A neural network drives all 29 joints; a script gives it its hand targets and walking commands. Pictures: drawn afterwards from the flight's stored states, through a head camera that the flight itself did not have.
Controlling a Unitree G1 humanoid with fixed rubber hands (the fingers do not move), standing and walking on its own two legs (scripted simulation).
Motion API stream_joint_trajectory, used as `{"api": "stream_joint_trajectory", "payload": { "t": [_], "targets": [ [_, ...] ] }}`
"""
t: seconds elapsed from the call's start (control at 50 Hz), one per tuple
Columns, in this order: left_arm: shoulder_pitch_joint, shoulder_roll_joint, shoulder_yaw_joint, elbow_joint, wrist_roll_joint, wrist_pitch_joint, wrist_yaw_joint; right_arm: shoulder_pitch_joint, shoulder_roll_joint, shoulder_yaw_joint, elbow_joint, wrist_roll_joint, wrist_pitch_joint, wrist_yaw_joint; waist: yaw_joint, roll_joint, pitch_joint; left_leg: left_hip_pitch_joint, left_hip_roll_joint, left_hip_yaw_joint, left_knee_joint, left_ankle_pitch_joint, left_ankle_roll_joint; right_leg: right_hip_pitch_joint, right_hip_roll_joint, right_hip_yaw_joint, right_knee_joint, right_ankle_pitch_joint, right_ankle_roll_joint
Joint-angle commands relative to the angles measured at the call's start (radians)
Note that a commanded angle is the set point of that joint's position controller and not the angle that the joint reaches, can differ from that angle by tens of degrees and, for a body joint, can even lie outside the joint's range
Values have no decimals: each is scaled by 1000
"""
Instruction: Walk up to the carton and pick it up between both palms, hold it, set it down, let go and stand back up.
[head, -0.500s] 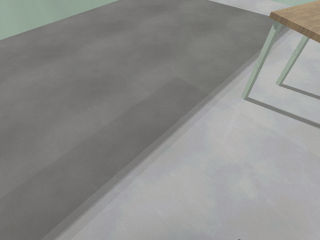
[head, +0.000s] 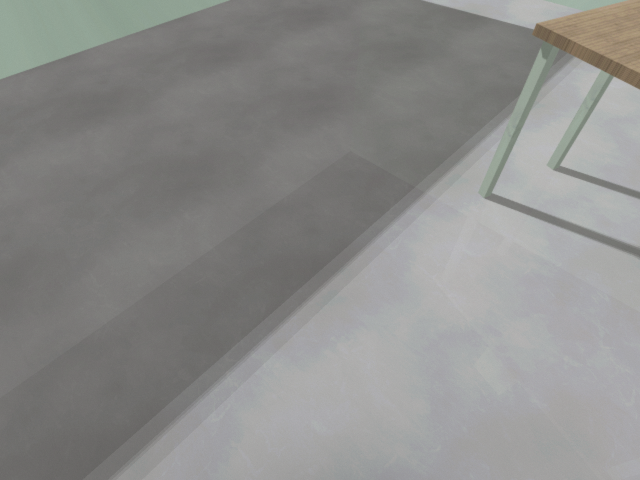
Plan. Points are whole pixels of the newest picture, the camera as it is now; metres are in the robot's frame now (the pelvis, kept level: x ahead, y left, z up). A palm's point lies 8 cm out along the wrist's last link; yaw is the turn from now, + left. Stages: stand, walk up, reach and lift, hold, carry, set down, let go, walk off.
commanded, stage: stand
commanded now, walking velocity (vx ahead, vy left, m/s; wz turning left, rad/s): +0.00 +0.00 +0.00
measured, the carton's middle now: out of the picture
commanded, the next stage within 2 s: walk up in 0.80 s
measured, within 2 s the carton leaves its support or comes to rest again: neither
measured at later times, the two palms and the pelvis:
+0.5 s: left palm out of the picture -0.03 +0.20 -0.14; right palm out of the picture -0.03 -0.20 -0.15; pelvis -0.01 +0.00 +0.00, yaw +0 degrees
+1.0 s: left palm out of the picture -0.05 +0.20 -0.14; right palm out of the picture -0.06 -0.19 -0.15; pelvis -0.02 +0.00 +0.00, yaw -1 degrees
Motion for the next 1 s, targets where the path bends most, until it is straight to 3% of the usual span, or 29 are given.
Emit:
{"api": "stream_joint_trajectory", "payload": {
  "t": [0.0,0.1,0.14,0.38,0.5,0.52,0.64,0.72,0.82,0.94,0.96,0.98],
  "targets": [
    [61,81,20,-6,-5,-15,7,61,-72,-15,-7,2,-18,-4,1,-26,-11,17,56,-50,-82,166,32,20,-73,60,-89,174,-33],
    [66,75,20,34,-1,-12,11,63,-62,-14,43,0,-17,-12,8,13,10,15,61,-46,-102,176,29,42,-73,54,-94,178,-29],
    [51,81,24,47,-1,-13,12,58,-75,-17,56,2,-20,-11,0,-13,13,24,62,-52,-108,177,35,35,-71,60,-97,179,-32],
    [73,29,3,122,-5,-8,16,84,-38,-2,142,3,-10,-14,0,-8,45,23,61,-44,-136,136,25,41,-72,60,-118,148,-20],
    [81,31,0,142,-1,-5,19,87,-21,2,158,1,-7,-14,-2,-4,67,16,58,-43,-141,99,21,16,-73,62,-137,102,-15],
    [73,10,-4,145,-5,-4,18,74,-26,4,153,2,-6,-12,-2,-27,77,3,57,-45,-145,103,19,12,-72,61,-135,95,-14],
    [90,20,-4,152,-3,-5,19,91,-23,7,169,0,-7,-15,1,7,58,-4,60,-48,-161,77,24,26,-75,59,-133,96,-17],
    [99,29,-1,155,-5,-4,17,90,-8,13,168,2,-8,-15,7,-10,55,-3,57,-46,-155,73,20,13,-72,60,-134,79,-13],
    [100,13,-9,157,-2,-6,18,112,-21,11,174,3,-6,-14,-8,-17,87,3,56,-43,-146,79,22,-24,-76,72,-148,61,-15],
    [120,17,-10,155,-4,-6,16,100,-13,13,173,-1,-4,-14,7,-5,77,-20,56,-53,-154,46,20,-3,-69,63,-149,44,-16],
    [114,28,-8,154,-2,-4,16,117,3,17,176,2,-4,-11,-3,-13,73,-9,50,-45,-145,50,15,-18,-73,66,-154,28,-13],
    [47,224,50,61,2,3,-17,109,-212,-29,86,-22,-44,-35,-55,48,55,216,151,-92,-145,-319,119,-354,-33,163,32,-382,-49]
  ]
}}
